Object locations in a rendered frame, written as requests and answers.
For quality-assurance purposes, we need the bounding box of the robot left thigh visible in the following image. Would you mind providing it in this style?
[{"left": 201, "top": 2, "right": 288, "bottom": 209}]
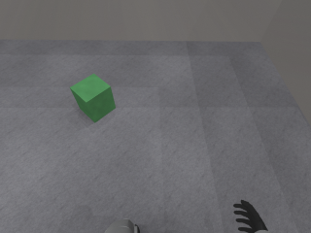
[{"left": 105, "top": 219, "right": 138, "bottom": 233}]

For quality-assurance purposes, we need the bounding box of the robot right hand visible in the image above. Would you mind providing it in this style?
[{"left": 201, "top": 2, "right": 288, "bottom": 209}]
[{"left": 233, "top": 200, "right": 268, "bottom": 233}]

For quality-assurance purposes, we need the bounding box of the carton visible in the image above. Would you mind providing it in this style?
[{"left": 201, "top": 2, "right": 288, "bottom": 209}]
[{"left": 70, "top": 74, "right": 116, "bottom": 122}]

